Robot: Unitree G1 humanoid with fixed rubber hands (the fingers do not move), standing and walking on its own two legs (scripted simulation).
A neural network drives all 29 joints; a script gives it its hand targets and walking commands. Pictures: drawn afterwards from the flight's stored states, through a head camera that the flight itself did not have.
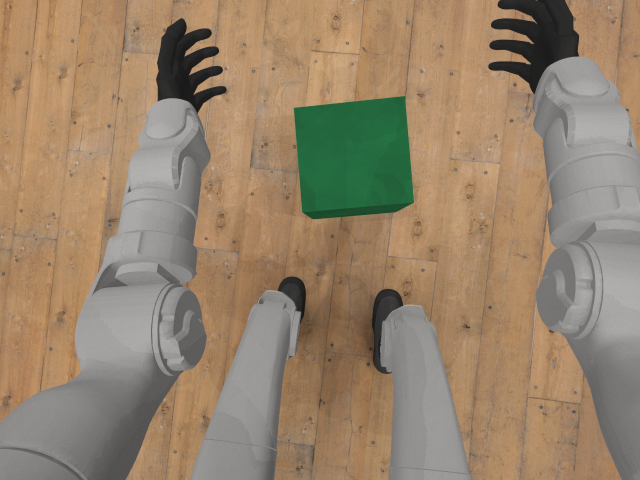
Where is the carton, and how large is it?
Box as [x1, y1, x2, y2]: [294, 96, 413, 218]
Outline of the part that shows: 404,96 294,108 302,211 312,218 322,218 392,212 413,202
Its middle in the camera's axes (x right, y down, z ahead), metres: +0.07 -0.15 +0.85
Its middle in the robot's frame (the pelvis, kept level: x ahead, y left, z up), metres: +0.51 +0.01 -0.52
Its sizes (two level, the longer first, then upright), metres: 0.210 0.200 0.250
